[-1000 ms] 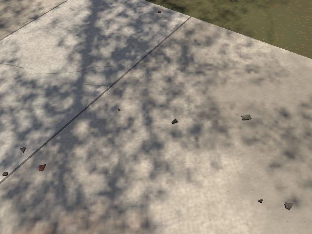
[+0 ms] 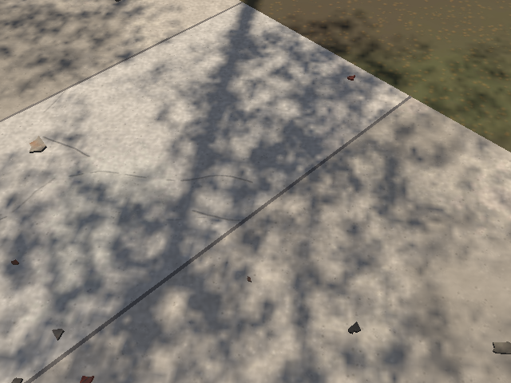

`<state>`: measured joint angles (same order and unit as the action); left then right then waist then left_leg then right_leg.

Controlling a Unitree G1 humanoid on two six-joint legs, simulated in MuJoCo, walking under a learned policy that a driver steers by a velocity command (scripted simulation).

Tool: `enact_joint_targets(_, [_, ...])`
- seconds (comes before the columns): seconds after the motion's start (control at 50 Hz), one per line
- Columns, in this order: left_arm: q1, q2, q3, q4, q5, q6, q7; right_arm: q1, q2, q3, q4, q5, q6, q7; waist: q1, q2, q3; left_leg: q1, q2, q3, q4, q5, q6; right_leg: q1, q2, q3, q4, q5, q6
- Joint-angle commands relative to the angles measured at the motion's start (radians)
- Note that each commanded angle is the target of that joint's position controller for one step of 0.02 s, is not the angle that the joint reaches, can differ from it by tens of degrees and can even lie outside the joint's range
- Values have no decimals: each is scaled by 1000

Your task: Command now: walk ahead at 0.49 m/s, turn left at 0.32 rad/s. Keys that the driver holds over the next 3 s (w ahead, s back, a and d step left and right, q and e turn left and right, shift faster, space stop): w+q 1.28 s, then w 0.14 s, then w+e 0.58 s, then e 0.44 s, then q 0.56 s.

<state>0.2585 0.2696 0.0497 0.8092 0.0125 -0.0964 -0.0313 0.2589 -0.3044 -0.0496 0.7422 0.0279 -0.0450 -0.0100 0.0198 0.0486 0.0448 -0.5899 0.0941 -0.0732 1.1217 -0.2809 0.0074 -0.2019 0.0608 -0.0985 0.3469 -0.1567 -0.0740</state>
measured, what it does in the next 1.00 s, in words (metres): walks ahead, turning left: left foot, then right foot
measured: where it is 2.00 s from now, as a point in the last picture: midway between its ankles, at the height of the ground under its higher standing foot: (124, 224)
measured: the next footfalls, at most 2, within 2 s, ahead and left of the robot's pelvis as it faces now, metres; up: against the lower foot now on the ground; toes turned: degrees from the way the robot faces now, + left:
left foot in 0.32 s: +0.35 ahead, +0.16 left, +0.00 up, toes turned +12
right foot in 0.80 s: +0.68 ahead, +0.05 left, +0.00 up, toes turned +29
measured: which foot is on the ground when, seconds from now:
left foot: up 0.00-0.30, down 0.32-0.80, up 0.82-1.00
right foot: down 0.00-0.34, up 0.36-0.78, down 0.80-1.00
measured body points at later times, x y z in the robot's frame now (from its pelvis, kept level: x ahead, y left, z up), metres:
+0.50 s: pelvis +0.29 +0.08 +0.00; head +0.33 +0.10 +0.44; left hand +0.36 +0.38 -0.11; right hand +0.47 -0.16 -0.10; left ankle +0.31 +0.16 -0.74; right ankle +0.31 -0.09 -0.66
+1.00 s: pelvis +0.58 +0.11 +0.00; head +0.60 +0.11 +0.45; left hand +0.51 +0.40 -0.11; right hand +0.84 -0.06 -0.11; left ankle +0.49 +0.23 -0.66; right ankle +0.64 +0.03 -0.74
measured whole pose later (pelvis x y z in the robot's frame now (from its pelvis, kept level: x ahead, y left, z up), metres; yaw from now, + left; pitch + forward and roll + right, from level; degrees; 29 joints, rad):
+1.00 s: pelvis +0.58 +0.11 +0.00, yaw +33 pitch +1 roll -1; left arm 0.25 0.27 0.06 0.77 0.01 -0.10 -0.01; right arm 0.27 -0.32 -0.07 0.66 0.03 -0.01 -0.01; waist 0.03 0.05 0.03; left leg -0.56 0.05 -0.07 1.16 -0.32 0.00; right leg -0.22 0.02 -0.08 0.40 -0.20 -0.03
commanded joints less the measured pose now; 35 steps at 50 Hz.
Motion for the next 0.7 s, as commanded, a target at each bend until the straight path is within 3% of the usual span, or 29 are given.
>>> enact_joint_targets(0.02, [-55,131,34,-47,2,-33,8,46,-59,-19,-44,-8,8,-9,-30,-108,-2,-61,47,-59,-66,136,-21,-8,-295,170,-250,117,-161])
enact_joint_targets(0.12, [-23,160,36,-25,-4,-21,24,-110,-21,-5,-84,-9,-16,23,33,-82,26,-35,20,31,-384,393,-10,64,-259,6,-254,202,-109])
enact_joint_targets(0.18, [36,184,44,2,-16,2,27,-195,-13,0,-128,-6,-17,44,70,-68,53,-87,10,56,-480,372,9,196,-304,-17,-226,236,-103])
enact_joint_targets(0.22, [52,198,50,13,-26,24,30,-226,-22,-3,-160,-7,-15,57,69,-73,58,-116,-4,79,-514,293,31,286,-332,-29,-178,320,-90])
enact_joint_targets(0.28, [24,235,62,2,-33,52,45,-148,-73,-31,-173,-9,-7,67,-4,-123,-27,33,-88,157,-517,128,87,347,-337,-73,29,771,-54])
enact_joint_targets(0.3, [10,237,63,-5,-32,61,52,-30,-111,-54,-150,-8,-4,64,-74,-125,-96,185,-131,176,-540,119,115,318,-316,-95,198,862,-34])
enact_joint_targets(0.32, [4,216,52,-14,-29,63,58,139,-170,-88,-109,-4,1,50,-162,-88,-184,454,-148,139,-592,169,157,177,-275,-115,439,770,4])
enact_joint_targets(0.34, [87,107,15,-61,4,44,51,219,-291,-118,-96,-4,8,30,-124,140,-298,849,102,-288,-586,139,297,-236,-158,-110,815,156,63])
enact_joint_targets(0.36, [76,81,-6,-83,1,4,33,203,-277,-104,-130,0,-5,35,-98,178,-439,1017,252,-770,-767,-10,438,-492,8,106,1040,-437,88])
enact_joint_targets(0.38, [-42,171,18,-106,-42,-25,17,192,-197,-80,-128,-11,-15,40,-150,78,-361,978,226,-662,-813,-20,373,-599,-60,205,1067,-374,64])
enact_joint_targets(0.4, [-92,167,14,-129,-55,-41,12,146,-167,-71,-127,-13,-21,39,-126,32,-237,845,188,-520,-815,46,333,-614,-103,190,1002,-288,46])
enact_joint_targets(0.42, [-98,156,13,-125,-35,-46,17,79,-144,-63,-135,-11,-22,38,-78,-46,-156,693,145,-412,-823,153,302,-568,-142,183,902,-227,50])
enact_joint_targets(0.44, [-89,167,21,-118,-15,-38,22,27,-115,-52,-149,-17,-22,35,-43,-37,-118,583,111,-338,-844,251,288,-499,-169,183,829,-184,61])
enact_joint_targets(0.46, [-73,166,24,-117,-10,-26,20,-1,-109,-48,-163,-25,-21,31,-17,-13,-104,510,90,-313,-867,298,288,-445,-177,183,802,-159,74])
enact_joint_targets(0.52, [-67,128,16,-119,3,1,24,-3,-135,-55,-155,-19,-25,14,1,-11,-78,390,56,-228,-898,406,296,-406,-164,151,676,-93,131])
enact_joint_targets(0.6, [-225,86,-3,-160,0,1,23,43,-159,-62,-127,-11,-15,-5,-57,20,-41,321,-15,-153,-884,293,234,-345,-109,137,349,167,159])
enact_joint_targets(0.64, [-284,89,-3,-178,-11,-5,16,79,-169,-66,-110,-9,-10,-7,-85,30,-38,319,-10,-179,-873,225,214,-296,-78,136,253,242,156])
enact_joint_targets(0.7, [-299,129,12,-190,-20,-17,6,104,-156,-64,-90,-1,-4,-10,-82,48,-41,394,29,-268,-799,153,196,-273,-74,181,174,216,129])
Over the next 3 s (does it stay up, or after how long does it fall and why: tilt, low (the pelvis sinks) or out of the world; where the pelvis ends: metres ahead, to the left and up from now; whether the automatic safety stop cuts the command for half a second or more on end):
stays up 1.19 0.65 -0.02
